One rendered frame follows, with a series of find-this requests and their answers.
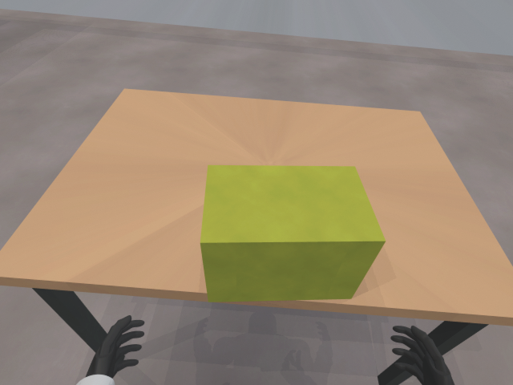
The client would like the robot left hand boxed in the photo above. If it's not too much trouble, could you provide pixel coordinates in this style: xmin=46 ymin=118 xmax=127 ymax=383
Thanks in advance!
xmin=85 ymin=315 xmax=144 ymax=378

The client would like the table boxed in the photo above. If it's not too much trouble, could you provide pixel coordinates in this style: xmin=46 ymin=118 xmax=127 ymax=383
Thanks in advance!
xmin=0 ymin=88 xmax=513 ymax=385

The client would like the robot right hand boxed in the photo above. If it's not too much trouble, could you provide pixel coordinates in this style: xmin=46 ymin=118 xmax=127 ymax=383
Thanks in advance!
xmin=391 ymin=326 xmax=454 ymax=385

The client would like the carton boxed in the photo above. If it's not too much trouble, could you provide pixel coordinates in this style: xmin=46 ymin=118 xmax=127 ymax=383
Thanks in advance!
xmin=200 ymin=165 xmax=386 ymax=302

